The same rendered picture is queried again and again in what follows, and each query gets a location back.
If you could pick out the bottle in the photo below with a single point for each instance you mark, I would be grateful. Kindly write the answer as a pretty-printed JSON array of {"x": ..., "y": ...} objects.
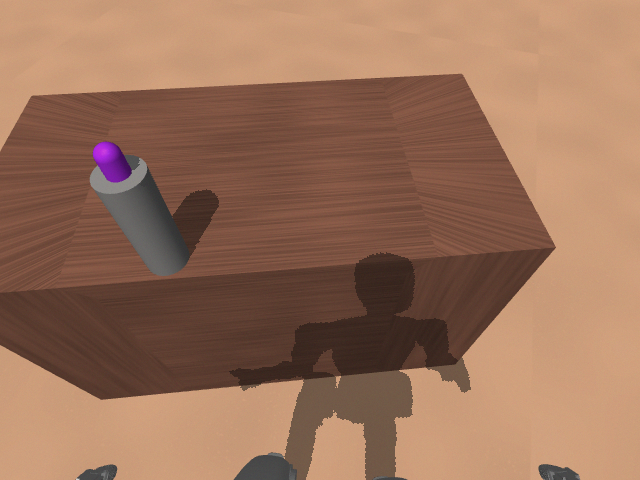
[{"x": 127, "y": 189}]

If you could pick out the right robot hand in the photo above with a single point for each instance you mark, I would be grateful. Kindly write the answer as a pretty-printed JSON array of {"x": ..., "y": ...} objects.
[{"x": 551, "y": 472}]

